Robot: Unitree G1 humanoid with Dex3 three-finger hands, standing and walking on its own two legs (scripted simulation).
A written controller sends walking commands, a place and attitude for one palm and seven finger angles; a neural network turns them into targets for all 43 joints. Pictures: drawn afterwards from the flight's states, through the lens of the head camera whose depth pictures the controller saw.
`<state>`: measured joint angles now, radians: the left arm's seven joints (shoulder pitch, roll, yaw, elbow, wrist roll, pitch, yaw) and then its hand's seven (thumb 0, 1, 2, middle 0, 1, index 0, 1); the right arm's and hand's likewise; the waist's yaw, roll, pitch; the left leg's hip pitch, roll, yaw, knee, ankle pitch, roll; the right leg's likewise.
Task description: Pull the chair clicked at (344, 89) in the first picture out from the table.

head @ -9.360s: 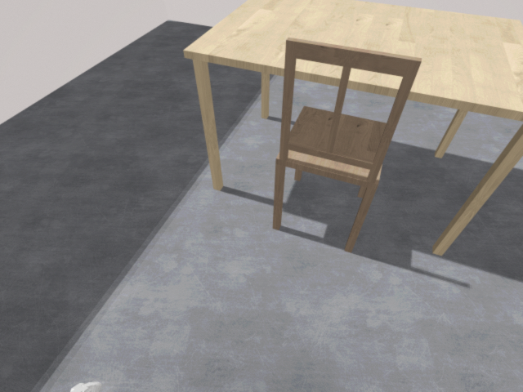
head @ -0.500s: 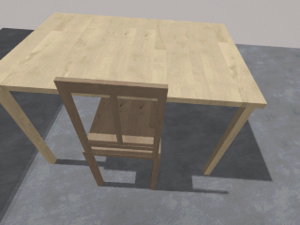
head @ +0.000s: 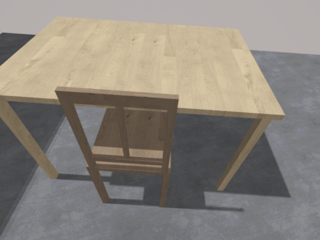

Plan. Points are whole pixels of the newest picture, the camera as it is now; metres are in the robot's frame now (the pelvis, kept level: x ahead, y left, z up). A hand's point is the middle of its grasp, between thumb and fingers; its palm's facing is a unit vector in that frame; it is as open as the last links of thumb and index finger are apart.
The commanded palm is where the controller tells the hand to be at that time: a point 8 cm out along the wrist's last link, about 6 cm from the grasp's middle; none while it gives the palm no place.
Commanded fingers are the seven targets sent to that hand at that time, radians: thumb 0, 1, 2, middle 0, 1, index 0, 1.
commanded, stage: come to a stop and stand still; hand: left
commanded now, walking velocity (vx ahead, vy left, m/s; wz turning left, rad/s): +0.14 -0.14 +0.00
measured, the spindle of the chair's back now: (123, 135) +0.47 +0.16 -0.08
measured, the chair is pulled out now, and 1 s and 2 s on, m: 0.00 0.00 0.00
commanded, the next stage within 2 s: look again from close up in 0.94 s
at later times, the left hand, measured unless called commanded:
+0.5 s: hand out of the picture +0.01 +0.15 -0.18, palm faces +0.05 -0.98 -0.20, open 7.3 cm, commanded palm none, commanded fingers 0.00 0.90 0.90 -0.20 -0.30 -0.20 -0.30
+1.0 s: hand out of the picture -0.04 +0.16 -0.18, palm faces +0.03 -0.98 -0.17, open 7.4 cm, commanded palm none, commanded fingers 0.00 0.90 0.90 -0.20 -0.30 -0.20 -0.30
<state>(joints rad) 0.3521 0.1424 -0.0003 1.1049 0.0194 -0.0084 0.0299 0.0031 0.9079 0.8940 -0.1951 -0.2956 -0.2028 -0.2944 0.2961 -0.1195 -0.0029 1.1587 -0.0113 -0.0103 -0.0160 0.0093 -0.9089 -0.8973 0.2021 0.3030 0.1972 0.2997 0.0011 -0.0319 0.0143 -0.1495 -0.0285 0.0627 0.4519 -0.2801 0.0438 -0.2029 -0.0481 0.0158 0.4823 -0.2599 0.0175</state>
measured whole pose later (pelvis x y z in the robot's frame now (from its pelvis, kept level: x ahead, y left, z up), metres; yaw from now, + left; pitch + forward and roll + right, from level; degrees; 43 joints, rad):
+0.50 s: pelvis +0.00 -0.02 +0.00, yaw +0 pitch -1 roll +0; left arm 0.29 0.16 0.01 1.06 0.01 -0.01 0.05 0.01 0.92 0.89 -0.20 -0.30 -0.21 -0.29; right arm 0.21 -0.16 -0.03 1.09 0.00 0.01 -0.03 0.01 -0.92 -0.90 0.20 0.30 0.20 0.30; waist 0.01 -0.02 0.04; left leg -0.17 0.00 0.05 0.49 -0.30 0.01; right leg -0.22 -0.02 0.00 0.52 -0.28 0.01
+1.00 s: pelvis -0.01 +0.00 +0.00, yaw +0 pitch -1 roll +0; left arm 0.34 0.14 -0.02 1.11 0.02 -0.02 0.05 0.00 0.91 0.89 -0.20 -0.30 -0.20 -0.29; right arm 0.32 -0.12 0.01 1.13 0.00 -0.01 -0.01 0.01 -0.91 -0.90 0.20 0.30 0.20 0.30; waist 0.00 -0.01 0.04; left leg -0.18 -0.02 0.05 0.46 -0.25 0.04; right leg -0.21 -0.04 0.00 0.44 -0.21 0.04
